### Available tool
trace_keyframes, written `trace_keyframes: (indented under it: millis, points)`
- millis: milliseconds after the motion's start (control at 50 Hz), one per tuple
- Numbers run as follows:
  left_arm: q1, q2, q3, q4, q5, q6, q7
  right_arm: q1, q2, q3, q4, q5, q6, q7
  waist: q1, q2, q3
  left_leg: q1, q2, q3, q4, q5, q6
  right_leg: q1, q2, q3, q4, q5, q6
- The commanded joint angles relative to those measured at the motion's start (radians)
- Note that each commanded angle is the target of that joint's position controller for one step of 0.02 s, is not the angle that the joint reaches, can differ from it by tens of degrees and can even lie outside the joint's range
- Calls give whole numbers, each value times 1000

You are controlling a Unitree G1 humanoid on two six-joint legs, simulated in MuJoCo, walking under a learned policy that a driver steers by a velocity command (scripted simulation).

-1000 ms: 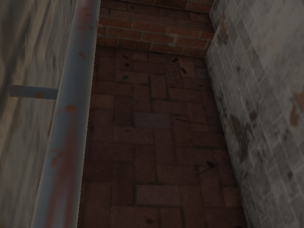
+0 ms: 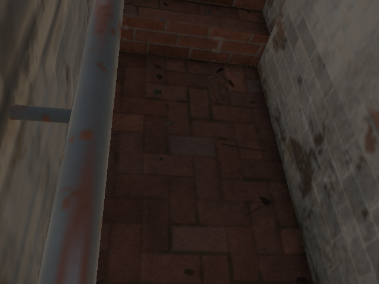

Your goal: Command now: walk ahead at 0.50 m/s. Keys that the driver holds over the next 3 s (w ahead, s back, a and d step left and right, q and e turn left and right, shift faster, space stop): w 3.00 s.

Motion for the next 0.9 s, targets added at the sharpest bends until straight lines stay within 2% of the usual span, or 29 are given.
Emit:
trace_keyframes:
  millis: [20, 40, 60, 80, 100, 120, 160, 200, 220, 240, 300, 320, 340, 360, 380, 420, 480, 500, 520, 580, 600, 620, 640, 660, 740, 760, 840, 860, 900]
  points:
    - [-128, 30, 69, -25, 0, -1, -10, 186, -212, -64, 6, -3, -12, -10, -83, 370, 66, 105, 208, -199, -213, -40, -1, -238, -11, 69, 74, -19, 0]
    - [-125, 29, 68, -25, 1, -5, -12, 175, -204, -63, 6, -5, -16, -9, -78, 384, 63, 102, 200, -181, -211, -35, 5, -237, -7, 77, 93, -12, -1]
    - [-161, 16, 61, -54, 14, -28, -9, 133, -153, -41, 8, 7, -17, -2, -45, 465, 56, 24, 130, -61, -202, 30, 37, -163, -18, 58, 88, -12, -5]
    - [-159, 28, 60, -51, 15, -32, -6, 108, -130, -32, -6, 4, -18, 1, -45, 468, 46, 2, 112, -39, -185, 77, 49, -131, -9, 23, 84, -13, -5]
    - [-199, 46, 66, -75, 11, -31, -9, 83, -138, -35, -21, 0, -21, 9, -47, 428, 65, -16, 130, -40, -165, 235, 42, -144, 0, 33, 83, -17, -6]
    - [-172, 39, 64, -76, 1, -24, -13, 68, -154, -39, -23, 3, -23, 11, -32, 410, 25, -21, 124, -39, -152, 216, 32, -91, -17, 9, 38, -24, 3]
    - [-139, 32, 61, -49, 0, -17, -8, 91, -160, -36, -18, 10, -11, 7, -49, 445, -17, 24, 102, -55, -145, 73, 33, -73, -10, -32, 22, -17, -3]
    - [-198, 46, 59, -58, 1, -11, 2, 72, -153, -27, -25, 4, -4, 0, -67, 451, 43, -5, 106, -100, -201, -89, 28, -103, -24, -26, -49, 21, 1]
    - [-185, 62, 67, -30, -1, 6, -1, 130, -206, -51, -30, -7, -4, -10, -111, 395, 71, 83, 182, -207, -218, -96, 2, -217, -2, -3, 1, 7, 1]
    - [-143, 42, 68, -22, 4, 7, -4, 180, -214, -60, -2, 0, -4, -12, -92, 354, 66, 92, 211, -212, -211, -57, 4, -220, -15, 35, 41, -8, 0]
    - [-139, 26, 68, -23, 7, -13, -8, 192, -206, -64, 7, -6, -16, -7, -88, 404, 77, 102, 199, -168, -217, 3, 4, -262, 14, 105, 135, -11, -7]
    - [-154, 16, 60, -49, 13, -31, -8, 138, -156, -42, 12, 7, -18, -1, -42, 469, 61, 19, 134, -48, -201, 40, 38, -177, -13, 72, 120, -11, -6]
    - [-149, 30, 60, -45, 13, -34, -7, 116, -134, -34, -5, 4, -19, 1, -46, 470, 51, -2, 117, -29, -188, 69, 53, -148, -1, 35, 122, -9, -5]
    - [-194, 47, 67, -71, 10, -32, -9, 93, -142, -36, -19, -1, -22, 9, -50, 428, 74, -22, 136, -32, -169, 222, 47, -166, 8, 47, 124, -11, -6]
    - [-181, 41, 67, -76, -1, -23, -10, 81, -157, -39, -17, 1, -21, 10, -39, 428, 37, -8, 131, -46, -161, 199, 33, -132, -10, 26, 80, -19, 3]
    - [-133, 32, 62, -47, 1, -16, -9, 111, -165, -38, -14, 9, -12, 7, -51, 441, -7, 24, 116, -52, -151, 64, 42, -110, -10, -16, 88, -11, -1]
    - [-199, 45, 60, -58, 3, -11, 1, 87, -162, -30, -20, 3, -4, 1, -69, 446, 65, -9, 118, -100, -214, -107, 37, -145, -31, -16, 3, 31, 4]
    - [-182, 59, 68, -31, -1, 5, -2, 146, -213, -53, -23, -7, -5, -9, -111, 393, 86, 82, 190, -200, -222, -85, 9, -251, -5, 9, 54, 12, 4]
    - [-134, 37, 68, -19, 4, 5, -5, 196, -220, -62, 4, -1, -6, -10, -91, 353, 78, 92, 214, -202, -211, -38, 8, -251, -13, 50, 97, -1, 1]
    - [-131, 25, 68, -20, 6, -13, -9, 200, -210, -65, 8, -6, -20, -6, -87, 408, 88, 103, 198, -152, -214, 14, 3, -291, 22, 119, 182, 3, -7]
    - [-149, 19, 61, -48, 12, -31, -9, 151, -163, -45, 13, 8, -19, 0, -47, 473, 73, 25, 137, -35, -200, 42, 36, -213, -4, 80, 171, 0, -5]
    - [-187, 45, 69, -73, 9, -33, -12, 114, -152, -43, -12, -1, -25, 10, -53, 445, 94, -10, 143, -26, -180, 196, 39, -214, 14, 77, 175, -4, -5]
    - [-188, 37, 68, -74, 9, -33, -9, 116, -151, -41, -13, 1, -27, 13, -51, 440, 69, 8, 139, -14, -157, 295, 39, -200, 11, 64, 168, -4, -3]
    - [-165, 41, 68, -76, 0, -23, -10, 100, -161, -43, -15, 2, -25, 12, -40, 431, 34, 5, 135, -26, -149, 255, 32, -155, -2, 39, 136, -10, 4]
    - [-185, 48, 72, -79, -1, -7, -9, 108, -182, -48, -21, 4, -13, 7, -54, 412, 46, 5, 144, -68, -175, 112, 21, -166, -10, 14, 104, 5, 9]
    - [-168, 41, 66, -59, 3, -10, -7, 113, -169, -37, -18, 7, -11, 6, -69, 472, 19, 40, 118, -65, -176, 8, 40, -169, -22, -7, 101, 18, 5]
    - [-194, 44, 62, -61, 5, -12, 0, 99, -165, -32, -19, 3, -4, 2, -70, 442, 59, 21, 129, -100, -209, -66, 35, -163, -34, -9, 21, 25, 4]
    - [-174, 57, 70, -31, -1, 4, -2, 156, -215, -56, -22, -7, -6, -8, -109, 395, 77, 115, 197, -197, -211, -21, 4, -268, -5, 16, 74, 4, 3]
    - [-113, 30, 71, -15, 1, 2, -9, 202, -219, -66, 7, -2, -12, -9, -83, 366, 63, 123, 219, -189, -201, 26, -4, -263, -4, 82, 127, -9, -1]
Next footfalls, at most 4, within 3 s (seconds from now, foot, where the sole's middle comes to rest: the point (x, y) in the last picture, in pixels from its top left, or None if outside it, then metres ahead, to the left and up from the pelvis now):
none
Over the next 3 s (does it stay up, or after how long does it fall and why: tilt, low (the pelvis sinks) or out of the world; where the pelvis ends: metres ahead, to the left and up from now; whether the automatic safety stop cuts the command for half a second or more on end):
stays up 0.00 0.00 0.00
